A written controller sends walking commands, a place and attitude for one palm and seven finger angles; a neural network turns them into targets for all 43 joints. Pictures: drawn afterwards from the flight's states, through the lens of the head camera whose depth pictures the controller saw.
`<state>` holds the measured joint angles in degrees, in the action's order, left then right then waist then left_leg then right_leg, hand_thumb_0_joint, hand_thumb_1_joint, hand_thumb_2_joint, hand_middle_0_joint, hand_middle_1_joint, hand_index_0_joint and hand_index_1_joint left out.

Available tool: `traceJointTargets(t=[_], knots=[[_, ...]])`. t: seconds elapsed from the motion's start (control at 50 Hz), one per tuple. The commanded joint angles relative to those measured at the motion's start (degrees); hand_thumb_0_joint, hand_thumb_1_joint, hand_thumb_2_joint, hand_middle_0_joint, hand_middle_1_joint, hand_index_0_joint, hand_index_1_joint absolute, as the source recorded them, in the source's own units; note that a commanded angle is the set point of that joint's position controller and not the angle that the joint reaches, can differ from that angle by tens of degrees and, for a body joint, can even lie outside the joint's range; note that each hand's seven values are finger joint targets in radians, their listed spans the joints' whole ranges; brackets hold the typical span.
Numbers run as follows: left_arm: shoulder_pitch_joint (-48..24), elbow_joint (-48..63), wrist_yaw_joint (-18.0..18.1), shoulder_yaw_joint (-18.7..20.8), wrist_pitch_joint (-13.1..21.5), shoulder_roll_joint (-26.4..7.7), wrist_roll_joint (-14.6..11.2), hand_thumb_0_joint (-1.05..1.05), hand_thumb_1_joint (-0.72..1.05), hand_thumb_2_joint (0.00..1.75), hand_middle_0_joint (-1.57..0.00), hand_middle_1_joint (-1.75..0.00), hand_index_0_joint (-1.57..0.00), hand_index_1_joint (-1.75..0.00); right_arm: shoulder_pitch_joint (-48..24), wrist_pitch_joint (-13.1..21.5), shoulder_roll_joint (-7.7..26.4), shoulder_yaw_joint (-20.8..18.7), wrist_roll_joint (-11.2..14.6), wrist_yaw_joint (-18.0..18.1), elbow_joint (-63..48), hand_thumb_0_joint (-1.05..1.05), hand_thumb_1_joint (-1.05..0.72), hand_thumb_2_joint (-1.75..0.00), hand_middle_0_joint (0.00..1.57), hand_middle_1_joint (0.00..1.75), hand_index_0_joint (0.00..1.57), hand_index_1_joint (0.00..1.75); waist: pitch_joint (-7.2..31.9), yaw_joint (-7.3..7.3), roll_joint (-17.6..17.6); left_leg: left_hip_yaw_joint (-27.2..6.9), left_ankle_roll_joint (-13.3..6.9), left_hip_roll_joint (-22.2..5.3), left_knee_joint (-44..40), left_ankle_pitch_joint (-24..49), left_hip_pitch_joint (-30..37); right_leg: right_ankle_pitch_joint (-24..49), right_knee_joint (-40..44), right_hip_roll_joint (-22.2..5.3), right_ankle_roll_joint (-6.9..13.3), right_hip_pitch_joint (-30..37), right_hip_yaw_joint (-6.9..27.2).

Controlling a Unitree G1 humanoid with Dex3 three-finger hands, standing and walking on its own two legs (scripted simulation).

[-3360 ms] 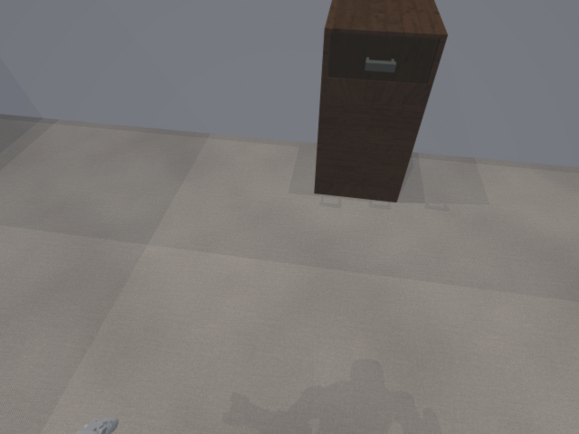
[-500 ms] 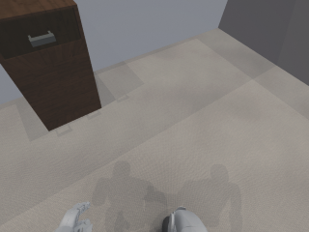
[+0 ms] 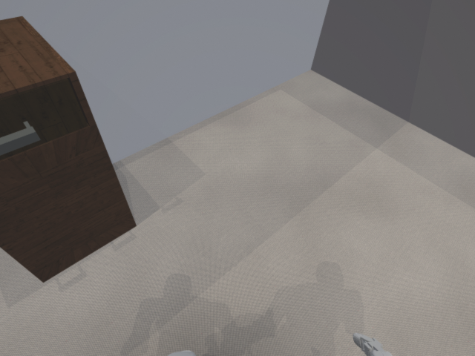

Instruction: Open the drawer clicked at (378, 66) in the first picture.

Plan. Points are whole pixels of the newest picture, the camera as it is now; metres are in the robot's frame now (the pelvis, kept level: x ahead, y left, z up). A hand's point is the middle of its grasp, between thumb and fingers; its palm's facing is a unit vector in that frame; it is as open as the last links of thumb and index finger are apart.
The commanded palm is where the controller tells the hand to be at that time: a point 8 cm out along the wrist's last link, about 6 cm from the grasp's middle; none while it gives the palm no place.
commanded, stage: walk to a spot facing it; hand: left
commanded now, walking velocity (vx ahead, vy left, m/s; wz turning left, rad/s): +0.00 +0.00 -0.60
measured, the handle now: (11, 136) +0.56 +0.65 -0.05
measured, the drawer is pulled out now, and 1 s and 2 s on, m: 0.00 0.00 0.00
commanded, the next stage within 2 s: turn to face it in 0.38 s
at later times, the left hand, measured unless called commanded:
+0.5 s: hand (193, 270) +0.32 +0.13 -0.16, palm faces -0.30 -0.92 -0.24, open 7.4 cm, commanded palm none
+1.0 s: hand (179, 269) +0.31 +0.16 -0.16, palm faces -0.11 -0.97 -0.20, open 7.4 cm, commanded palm none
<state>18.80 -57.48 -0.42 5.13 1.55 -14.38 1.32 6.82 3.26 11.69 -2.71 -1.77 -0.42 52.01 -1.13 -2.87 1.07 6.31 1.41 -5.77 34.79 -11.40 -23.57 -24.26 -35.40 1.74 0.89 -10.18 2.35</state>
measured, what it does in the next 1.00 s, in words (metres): walks ahead: right foot, then left foot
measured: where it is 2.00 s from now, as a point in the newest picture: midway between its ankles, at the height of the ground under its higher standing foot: outside the picture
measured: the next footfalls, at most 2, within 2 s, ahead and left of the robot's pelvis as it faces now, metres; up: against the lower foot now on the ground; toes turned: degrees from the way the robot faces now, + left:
right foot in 0.46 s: +0.20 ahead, -0.14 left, +0.00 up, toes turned -24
left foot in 0.80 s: +0.28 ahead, +0.08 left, +0.00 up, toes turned -5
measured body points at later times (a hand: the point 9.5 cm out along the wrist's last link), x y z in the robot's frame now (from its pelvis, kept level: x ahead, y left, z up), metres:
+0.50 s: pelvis +0.14 -0.02 -0.01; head +0.19 -0.05 +0.44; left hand +0.33 +0.18 -0.14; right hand +0.04 -0.25 -0.16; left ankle +0.08 +0.13 -0.68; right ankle +0.16 -0.12 -0.73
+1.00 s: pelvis +0.20 -0.01 +0.01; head +0.23 +0.00 +0.46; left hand +0.32 +0.21 -0.14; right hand +0.18 -0.25 -0.13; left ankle +0.24 +0.08 -0.72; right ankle +0.14 -0.14 -0.66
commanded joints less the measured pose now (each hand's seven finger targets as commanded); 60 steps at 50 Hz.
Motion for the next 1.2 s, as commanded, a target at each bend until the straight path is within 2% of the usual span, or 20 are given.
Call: traceJointTargets(t=[0.0, 0.04, 0.12, 0.32, 0.36, 0.4, 0.42, 0.44, 0.46, 0.56, 0.7, 0.74, 0.76, 0.8, 0.84, 0.92, 1.04, 1.14, 1.16, 1.18], knots=[[-5.13, 6.7, -0.51, 0.33, 1.02, -3.78, -0.14, 0.0, 0.9, 0.9, -0.2, -0.3, -0.2, -0.3, 19.28, 0.7, 13.59, -2.68, -0.25, 1.36, 2.01, 0.0, -0.9, -0.9, 0.2, 0.3, 0.2, 0.3, 5.82, 9.74, -15.97, -30.41, -8.29, -25.46, -21.65, -10.06, 26.96, -6.84, -36.91, -1.98, 0.44, -29.76, 0.88], [-5.9, 6.22, -1.55, 0.67, 0.51, -2.77, 0.18, 0.0, 0.9, 0.9, -0.2, -0.3, -0.2, -0.3, 11.75, 1.07, 8.68, -1.17, 0.01, 1.53, -0.11, 0.0, -0.9, -0.9, 0.2, 0.3, 0.2, 0.3, -2.26, 5.52, -7.86, -18.16, -7.19, -20.81, -21.32, 0.09, 17.59, 0.63, -39.19, -6.26, -0.6, -29.72, -0.88], [-0.52, 4.51, -1.72, 0.53, -2.29, -0.25, 0.1, 0.0, 0.9, 0.9, -0.2, -0.3, -0.2, -0.3, 8.58, 1.27, 6.02, -0.54, 0.64, 2.09, 0.32, 0.0, -0.9, -0.9, 0.2, 0.3, 0.2, 0.3, -0.17, 1.72, -9.67, 0.9, -4.65, -14.41, -18.39, 21.49, 14.07, 8.16, -37.16, -7.06, -2.9, -23.85, -3.92], [-11.7, 9.24, -1.68, 0.32, -3.2, 1.41, 0.26, 0.0, 0.9, 0.9, -0.2, -0.3, -0.2, -0.3, 11.56, -1.06, 8.03, -2.9, 0.15, 1.76, 2.37, 0.0, -0.9, -0.9, 0.2, 0.3, 0.2, 0.3, -1.44, 5.46, -12.24, 9.26, -6.15, -15.88, -12.4, 25.99, 19.54, 8.15, -9.92, -5.67, -2.98, -19.58, -10.12], [-10.61, 9.4, -1.56, 0.36, -2.62, 0.99, 0.34, 0.0, 0.9, 0.9, -0.2, -0.3, -0.2, -0.3, 10.82, -1.45, 9.15, -3.4, 0.15, 1.77, 2.09, 0.0, -0.9, -0.9, 0.2, 0.3, 0.2, 0.3, 0.1, 4.29, -12.7, 9.97, -5.28, -16.65, -7.4, 29.5, 21.47, 8.07, -4.91, -4.33, -1.72, -15.83, -10.83], [-1.29, 7.17, -1.09, 1.17, -1.33, -2.6, 0.49, 0.0, 0.9, 0.9, -0.2, -0.3, -0.2, -0.3, 9.91, -1.79, 9.96, -3.6, 0.72, 1.33, 0.95, 0.0, -0.9, -0.9, 0.2, 0.3, 0.2, 0.3, 5.93, -1.08, -7.67, 12.41, -1.65, -14.54, 9.56, 31.59, 17.67, 17.06, 5.98, -2.63, 0.13, -0.1, -11.17], [3.38, 5.93, -0.25, 2.34, -0.3, -9.71, 0.95, 0.0, 0.9, 0.9, -0.2, -0.3, -0.2, -0.3, 11.93, -2.15, 6.77, -2.78, 1.33, 0.67, -0.59, 0.0, -0.9, -0.9, 0.2, 0.3, 0.2, 0.3, 10.67, -2.56, 8.47, 12.45, 1.61, -9.25, 25.7, 5.75, -0.44, 37.67, 7.0, -14.4, 4.84, 17.22, 4.79], [7.11, 4.96, 0.39, 3.25, -0.47, -14.5, -0.5, 0.0, 0.9, 0.9, -0.2, -0.3, -0.2, -0.3, 10.08, -2.44, 4.14, -1.98, 1.4, 1.1, -2.98, 0.0, -0.9, -0.9, 0.2, 0.3, 0.2, 0.3, 13.97, -3.4, 15.06, 6.15, 4.01, -0.93, 41.2, -26.66, -11.77, 63.75, 8.13, -26.94, 12.49, 20.52, 21.31], [6.63, 5.15, 1.32, 3.13, -0.91, -13.83, -0.98, 0.0, 0.9, 0.9, -0.2, -0.3, -0.2, -0.3, 6.95, -2.83, 4.3, -1.56, 1.58, 2.04, -3.61, 0.0, -0.9, -0.9, 0.2, 0.3, 0.2, 0.3, 15.2, -3.88, 10.3, -3.69, 3.03, -1.93, 42.87, -26.08, -12.38, 61.26, 9.22, -26.15, 13.89, 18.51, 18.89], [-11.43, 8.06, 2.55, -0.55, -0.96, -4.62, 0.2, 0.0, 0.9, 0.9, -0.2, -0.3, -0.2, -0.3, 14.27, -4.9, 2.32, -0.23, 0.54, 1.86, 3.17, 0.0, -0.9, -0.9, 0.2, 0.3, 0.2, 0.3, 6.19, 5.66, 4.72, -4.41, 2.26, -2.33, 32.47, -12.36, -1.87, 35.08, 14.49, -17.38, 8.47, -4.73, 0.82], [-9.32, 5.27, 2.3, -0.89, -1.63, -4.96, -0.19, 0.0, 0.9, 0.9, -0.2, -0.3, -0.2, -0.3, 11.45, -4.49, 1.31, 0.27, 0.98, 0.87, 3.39, 0.0, -0.9, -0.9, 0.2, 0.3, 0.2, 0.3, 0.32, 3.09, 8.34, -0.16, 1.45, 0.38, 7.81, -8.27, 4.04, 23.34, 14.3, -18.04, 6.74, -4.62, -4.28], [-9.4, 5.46, 2.45, -0.6, -2.14, -4.74, -0.59, 0.0, 0.9, 0.9, -0.2, -0.3, -0.2, -0.3, 13.13, -4.27, 1.86, -0.12, 0.82, 0.5, 3.62, 0.0, -0.9, -0.9, 0.2, 0.3, 0.2, 0.3, 0.02, 3.85, 3.26, 0.23, 1.03, 0.33, -1.74, -0.4, 8.93, 19.74, 8.51, -17.45, 3.81, -6.26, -6.99], [-8.49, 5.94, 2.3, -0.59, -2.69, -3.19, -0.8, 0.0, 0.9, 0.9, -0.2, -0.3, -0.2, -0.3, 13.81, -4.1, 3.97, -0.68, 0.63, 0.36, 3.43, 0.0, -0.9, -0.9, 0.2, 0.3, 0.2, 0.3, -1.03, 3.96, -4.55, -5.88, -0.86, -3.05, -6.78, 6.01, 10.21, 12.01, 3.19, -14.11, 0.85, -10.33, -9.46], [-9.98, 8.67, 2.17, -1.0, -3.04, 0.06, -0.91, 0.0, 0.9, 0.9, -0.2, -0.3, -0.2, -0.3, 14.96, -3.74, 9.93, -2.15, -0.31, 0.88, 2.01, 0.0, -0.9, -0.9, 0.2, 0.3, 0.2, 0.3, -1.86, 5.58, -19.36, -30.19, -11.59, -17.37, -19.82, 14.87, 8.19, -10.09, -17.04, -4.78, -4.05, -17.61, -10.35], [-12.49, 9.11, 1.95, -0.34, -2.7, -0.76, -0.3, 0.0, 0.9, 0.9, -0.2, -0.3, -0.2, -0.3, 14.01, -3.2, 9.16, -2.36, -0.07, 1.6, 2.22, 0.0, -0.9, -0.9, 0.2, 0.3, 0.2, 0.3, 0.52, 5.39, -13.37, -28.68, -13.1, -15.3, -18.35, 15.78, 10.75, -7.49, -29.03, -6.12, -3.5, -21.85, -3.68], [-11.89, 8.07, 1.47, -0.18, -2.31, -0.06, -0.7, 0.0, 0.9, 0.9, -0.2, -0.3, -0.2, -0.3, 11.12, -2.72, 8.29, -2.42, 0.34, 1.86, 1.05, 0.0, -0.9, -0.9, 0.2, 0.3, 0.2, 0.3, 4.91, 4.69, -8.11, -18.25, -10.98, -9.51, -14.21, 26.53, 16.83, -1.83, -25.4, -6.09, -4.73, -20.8, -3.18], [-12.36, 9.16, 1.61, -0.23, -2.67, -0.02, -1.09, 0.0, 0.9, 0.9, -0.2, -0.3, -0.2, -0.3, 10.8, -3.68, 10.68, -3.84, 0.27, 1.32, 0.17, 0.0, -0.9, -0.9, 0.2, 0.3, 0.2, 0.3, 6.99, 6.14, -10.07, -21.51, -11.8, -8.94, -13.14, 24.38, 18.58, -3.28, -14.18, -4.3, -5.39, -17.09, -3.39], [-5.14, 7.96, 1.87, 0.03, -2.39, -1.95, -1.37, 0.0, 0.9, 0.9, -0.2, -0.3, -0.2, -0.3, 4.97, -4.79, 12.1, -4.65, 0.49, 0.59, -2.4, 0.0, -0.9, -0.9, 0.2, 0.3, 0.2, 0.3, 6.76, 2.69, -10.56, -23.35, -8.39, -4.7, -10.62, 15.02, 7.58, 6.36, 4.77, -2.24, -4.42, -1.78, -5.21], [-2.23, 7.58, 2.11, 0.46, -2.07, -3.64, -1.15, 0.0, 0.9, 0.9, -0.2, -0.3, -0.2, -0.3, 3.8, -4.98, 11.13, -4.64, 0.82, 0.33, -3.19, 0.0, -0.9, -0.9, 0.2, 0.3, 0.2, 0.3, 6.89, 1.22, -7.85, -21.83, -5.74, -2.16, -7.67, 7.78, 2.0, 10.4, 13.32, -4.52, -3.73, 5.09, -3.85], [-0.9, 7.9, 2.58, 1.38, -1.58, -8.9, -0.07, 0.0, 0.9, 0.9, -0.2, -0.3, -0.2, -0.3, 4.06, -5.23, 7.39, -4.15, 1.31, -0.13, -4.4, 0.0, -0.9, -0.9, 0.2, 0.3, 0.2, 0.3, 6.05, 0.47, 6.8, -14.53, -1.16, 4.75, 3.93, -6.42, -9.72, 4.78, 21.42, -17.65, 0.44, 11.64, 9.03]])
